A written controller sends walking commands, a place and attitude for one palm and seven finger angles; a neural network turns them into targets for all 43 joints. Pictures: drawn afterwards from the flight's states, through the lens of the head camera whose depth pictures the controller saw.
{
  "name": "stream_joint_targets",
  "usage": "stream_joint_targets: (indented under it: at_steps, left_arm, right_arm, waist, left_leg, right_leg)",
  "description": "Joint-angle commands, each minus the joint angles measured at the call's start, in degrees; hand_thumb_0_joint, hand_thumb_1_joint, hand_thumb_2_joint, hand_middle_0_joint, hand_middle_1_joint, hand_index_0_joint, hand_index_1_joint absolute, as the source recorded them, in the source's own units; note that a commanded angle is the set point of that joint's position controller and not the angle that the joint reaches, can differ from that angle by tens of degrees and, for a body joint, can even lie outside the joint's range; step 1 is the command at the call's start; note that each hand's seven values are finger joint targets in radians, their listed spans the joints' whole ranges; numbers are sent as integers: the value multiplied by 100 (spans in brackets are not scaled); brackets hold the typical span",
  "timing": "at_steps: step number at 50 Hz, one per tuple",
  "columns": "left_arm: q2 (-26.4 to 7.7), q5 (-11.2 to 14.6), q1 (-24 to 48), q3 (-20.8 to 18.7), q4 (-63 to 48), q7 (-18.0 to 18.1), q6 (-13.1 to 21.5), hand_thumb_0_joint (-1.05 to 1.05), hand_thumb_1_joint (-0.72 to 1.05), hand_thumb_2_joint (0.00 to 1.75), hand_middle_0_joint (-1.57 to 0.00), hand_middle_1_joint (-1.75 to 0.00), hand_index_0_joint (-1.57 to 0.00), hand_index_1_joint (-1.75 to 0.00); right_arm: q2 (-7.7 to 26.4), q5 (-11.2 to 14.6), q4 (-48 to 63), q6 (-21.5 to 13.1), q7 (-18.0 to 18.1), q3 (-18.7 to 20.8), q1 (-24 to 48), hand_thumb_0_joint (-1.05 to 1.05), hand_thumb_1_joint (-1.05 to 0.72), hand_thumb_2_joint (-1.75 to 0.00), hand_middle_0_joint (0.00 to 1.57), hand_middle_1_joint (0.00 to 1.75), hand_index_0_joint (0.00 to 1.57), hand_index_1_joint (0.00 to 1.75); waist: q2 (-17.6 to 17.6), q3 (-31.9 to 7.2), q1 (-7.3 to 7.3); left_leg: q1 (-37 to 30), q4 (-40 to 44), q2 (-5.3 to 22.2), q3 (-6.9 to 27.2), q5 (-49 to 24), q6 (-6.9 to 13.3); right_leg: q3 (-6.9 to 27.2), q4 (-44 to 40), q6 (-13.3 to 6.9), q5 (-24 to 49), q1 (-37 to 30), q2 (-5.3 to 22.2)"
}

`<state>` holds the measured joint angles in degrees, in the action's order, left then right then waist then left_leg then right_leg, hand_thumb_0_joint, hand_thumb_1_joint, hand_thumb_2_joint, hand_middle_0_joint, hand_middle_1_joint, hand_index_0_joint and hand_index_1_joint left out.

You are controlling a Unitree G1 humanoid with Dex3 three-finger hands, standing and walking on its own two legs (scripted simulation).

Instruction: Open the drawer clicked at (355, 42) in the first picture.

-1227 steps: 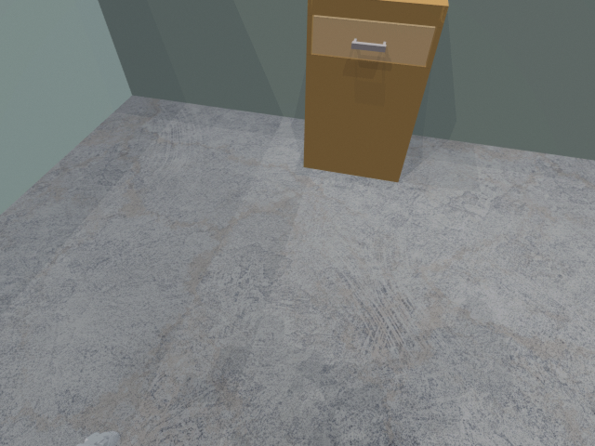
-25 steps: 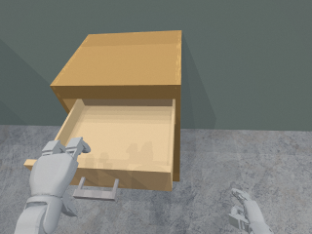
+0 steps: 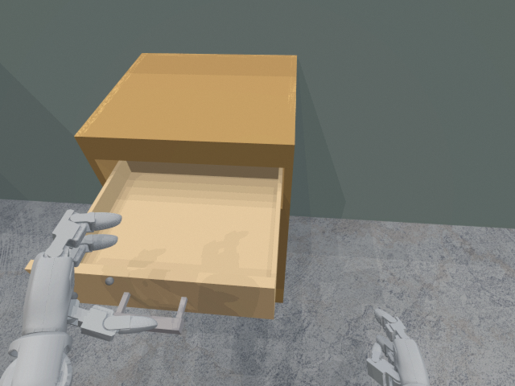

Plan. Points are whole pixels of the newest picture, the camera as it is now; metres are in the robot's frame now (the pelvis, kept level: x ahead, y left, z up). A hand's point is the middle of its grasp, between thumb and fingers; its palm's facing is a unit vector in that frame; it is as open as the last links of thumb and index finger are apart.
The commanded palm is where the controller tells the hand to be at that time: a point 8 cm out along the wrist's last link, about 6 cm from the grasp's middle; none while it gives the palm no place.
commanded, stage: draw the hand back to the body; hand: left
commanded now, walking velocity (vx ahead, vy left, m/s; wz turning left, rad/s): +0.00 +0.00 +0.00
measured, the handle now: (150, 311) +0.24 +0.25 -0.09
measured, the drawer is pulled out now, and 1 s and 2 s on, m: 0.30 0.30 0.30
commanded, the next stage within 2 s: step back with the hand held close in 0.78 s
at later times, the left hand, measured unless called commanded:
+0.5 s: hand (70, 268) +0.19 +0.25 +0.16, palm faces +0.39 -0.81 -0.43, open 9.3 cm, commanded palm +0.14 +0.29 +0.17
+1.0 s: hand (57, 263) +0.19 +0.26 +0.17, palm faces +0.43 -0.78 -0.45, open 7.4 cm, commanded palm +0.12 +0.30 +0.17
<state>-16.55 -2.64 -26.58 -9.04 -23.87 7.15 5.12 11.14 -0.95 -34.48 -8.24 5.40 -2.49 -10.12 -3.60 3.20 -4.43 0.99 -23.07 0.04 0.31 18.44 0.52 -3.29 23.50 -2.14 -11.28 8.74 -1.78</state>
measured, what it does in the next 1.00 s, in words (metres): stands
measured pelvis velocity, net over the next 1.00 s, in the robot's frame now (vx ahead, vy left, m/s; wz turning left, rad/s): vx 0.00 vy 0.01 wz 0.02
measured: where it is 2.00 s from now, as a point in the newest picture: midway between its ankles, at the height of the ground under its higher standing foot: outside the picture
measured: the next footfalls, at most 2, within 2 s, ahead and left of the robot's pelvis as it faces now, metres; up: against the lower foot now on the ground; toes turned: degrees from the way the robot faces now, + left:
none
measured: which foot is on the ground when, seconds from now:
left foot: down 0.00-1.00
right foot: down 0.00-1.00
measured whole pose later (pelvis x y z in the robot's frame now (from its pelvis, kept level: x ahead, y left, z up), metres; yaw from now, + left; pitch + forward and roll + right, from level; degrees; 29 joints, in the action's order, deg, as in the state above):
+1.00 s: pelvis +0.00 +0.01 +0.00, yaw +1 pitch +0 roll -1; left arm -18.8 0.7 -29.9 -20.3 -30.0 6.7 11.2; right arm 11.6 -0.6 -33.9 -7.9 4.6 -1.3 -9.6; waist -3.1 1.4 -2.2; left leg 6.3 -25.6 -1.1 1.4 19.1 1.5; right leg -4.4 24.3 -1.1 -11.4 12.8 -0.5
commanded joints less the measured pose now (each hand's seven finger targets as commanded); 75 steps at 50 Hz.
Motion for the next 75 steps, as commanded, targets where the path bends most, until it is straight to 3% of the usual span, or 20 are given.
stream_joint_targets:
  at_steps: [1,5,12,16,19,26,29,44,45,47,48,54,57,60,63,66,69,71,73,75]
  left_arm:
    - [-962,303,427,-856,-1349,61,555,0,-8,48,-27,-93,-27,-93]
    - [-935,384,267,-924,-1314,-17,634,0,6,54,-26,-84,-26,-84]
    - [-1025,397,-41,-1156,-1555,-37,731,0,31,64,-24,-68,-24,-68]
    - [-1057,419,-121,-1258,-1563,-34,732,0,44,70,-23,-59,-23,-59]
    - [-1095,421,-32,-1333,-1586,-26,747,0,55,75,-22,-52,-22,-52]
    - [-1034,467,-77,-1357,-1528,-36,728,0,80,86,-21,-37,-21,-37]
    - [-1035,456,47,-1309,-1535,-44,712,0,90,90,-20,-30,-20,-30]
    - [-1081,441,-65,-1371,-1638,-2,650,0,90,90,-20,-30,-20,-30]
    - [-1751,454,756,-2175,-2156,75,959,0,90,90,-20,-30,-20,-30]
    - [-1079,343,-99,-1657,-1595,35,996,0,90,90,-20,-30,-20,-30]
    - [-1113,316,-88,-1663,-1883,33,1048,0,90,90,-20,-30,-20,-30]
    - [-1155,399,-1127,-1786,-2010,128,1069,0,90,90,-20,-30,-20,-30]
    - [-1330,449,-1248,-1946,-2253,143,1123,0,90,90,-20,-30,-20,-30]
    - [-1389,407,-1246,-1985,-2519,232,1109,0,90,90,-20,-30,-20,-30]
    - [-1434,378,-1161,-1982,-2699,308,1105,0,90,90,-20,-30,-20,-30]
    - [-1277,332,-1072,-1868,-2544,366,1165,0,90,90,-20,-30,-20,-30]
    - [-1222,354,-908,-1755,-2374,395,1159,0,90,90,-20,-30,-20,-30]
    - [-1172,437,-779,-1709,-2151,297,1107,0,90,90,-20,-30,-20,-30]
    - [-1304,477,-714,-1794,-1975,257,1107,0,90,90,-20,-30,-20,-30]
    - [-1405,457,-653,-1859,-2130,254,1082,0,90,90,-20,-30,-20,-30]
  right_arm:
    - [576,-48,785,-508,-5,234,656,0,-90,-90,20,30,20,30]
    - [611,-30,741,-572,-64,293,682,0,-90,-90,20,30,20,30]
    - [615,-9,693,-571,-112,380,666,0,-90,-90,20,30,20,30]
    - [613,14,691,-544,-105,409,677,0,-90,-90,20,30,20,30]
    - [603,32,668,-538,-112,396,690,0,-90,-90,20,30,20,30]
    - [587,62,742,-506,-106,394,733,0,-90,-90,20,30,20,30]
    - [598,60,729,-511,-109,380,738,0,-90,-90,20,30,20,30]
    - [576,66,763,-527,-136,361,710,0,-90,-90,20,30,20,30]
    - [743,120,1023,-359,-71,336,514,0,-90,-90,20,30,20,30]
    - [767,34,981,-234,1,410,531,0,-90,-90,20,30,20,30]
    - [788,-4,1029,-208,19,416,575,0,-90,-90,20,30,20,30]
    - [709,93,1194,-21,-21,557,355,0,-90,-90,20,30,20,30]
    - [665,143,1234,23,-33,582,424,0,-90,-90,20,30,20,30]
    - [702,33,1276,14,22,590,461,0,-90,-90,20,30,20,30]
    - [709,-75,1240,-78,62,620,416,0,-90,-90,20,30,20,30]
    - [714,-186,1159,-233,62,605,259,0,-90,-90,20,30,20,30]
    - [792,-142,1009,-271,85,579,189,0,-90,-90,20,30,20,30]
    - [825,59,1068,-251,-5,606,215,0,-90,-90,20,30,20,30]
    - [729,157,989,-198,-72,623,112,0,-90,-90,20,30,20,30]
    - [607,163,1010,-121,-93,530,255,0,-90,-90,20,30,20,30]
  waist:
    - [-119,-497,56]
    - [163,-599,58]
    - [135,-924,40]
    - [179,-893,43]
    - [-154,-739,64]
    - [195,-692,67]
    - [-52,-617,83]
    - [-26,-732,50]
    - [315,-94,353]
    - [570,-460,452]
    - [126,-631,433]
    - [479,-1549,545]
    - [493,-1466,514]
    - [-85,-1267,470]
    - [-664,-1069,439]
    - [-755,-760,448]
    - [-264,-682,539]
    - [211,-1022,556]
    - [1202,-1003,610]
    - [1499,-932,525]
  left_leg:
    - [584,379,123,-81,-1721,33]
    - [608,353,140,-53,-1749,50]
    - [525,262,160,-63,-2370,7]
    - [508,257,183,-54,-2441,2]
    - [548,288,175,-48,-2291,-41]
    - [644,338,186,9,-1972,-20]
    - [673,337,184,7,-1952,-35]
    - [724,262,219,108,-2322,-124]
    - [1201,176,299,409,-1661,-35]
    - [1085,-47,304,506,-1482,84]
    - [1086,-93,290,488,-1759,53]
    - [1238,-840,320,530,-2658,-64]
    - [1265,-626,371,573,-2302,-11]
    - [1611,-206,683,936,-3116,-101]
    - [1881,60,1006,1022,-3479,-25]
    - [2429,209,1241,1116,-2664,266]
    - [2156,-339,1038,1012,-2533,246]
    - [1965,-1054,518,607,-1309,88]
    - [1505,-2086,-62,220,360,-9]
    - [1499,-2294,8,219,815,66]
  right_leg:
    - [139,-380,70,913,-708,293]
    - [132,-379,86,990,-760,294]
    - [107,-243,98,1523,-890,301]
    - [97,-244,97,1539,-821,296]
    - [101,-286,77,1355,-710,310]
    - [76,-290,81,1093,-644,300]
    - [81,-293,73,1065,-593,320]
    - [38,-135,52,1238,-640,336]
    - [558,-266,40,1424,-120,531]
    - [688,-192,30,1461,-37,714]
    - [675,-86,-19,1732,-74,764]
    - [797,371,-320,2876,-416,1243]
    - [740,444,-246,2246,-108,1152]
    - [406,939,-58,1721,-98,711]
    - [230,1373,51,379,57,466]
    - [292,1611,102,-623,39,383]
    - [611,880,-17,433,144,594]
    - [1412,322,-332,1533,296,1177]
    - [2222,-662,-697,585,1133,1974]
    - [1892,-812,-721,-34,1223,2072]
